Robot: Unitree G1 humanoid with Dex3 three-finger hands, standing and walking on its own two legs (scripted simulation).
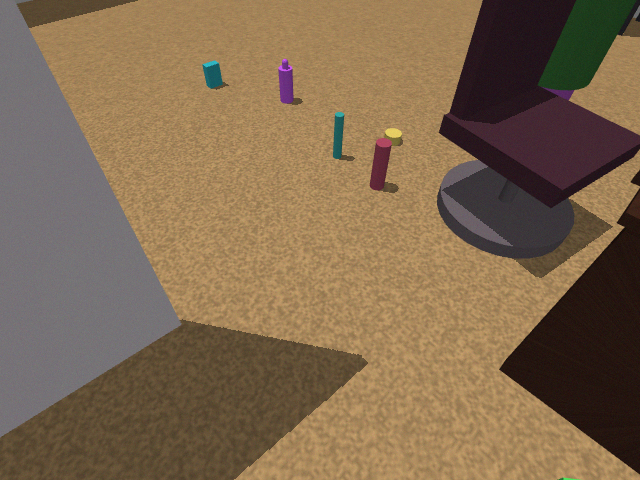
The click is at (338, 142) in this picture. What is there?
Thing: slim round
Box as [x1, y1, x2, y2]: [333, 112, 343, 158]
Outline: 341,112 335,113 333,157 339,158 341,153 343,113
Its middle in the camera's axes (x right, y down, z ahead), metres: +0.10 -0.53 +1.96
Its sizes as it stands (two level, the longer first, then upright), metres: 0.045 0.045 0.247
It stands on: the floor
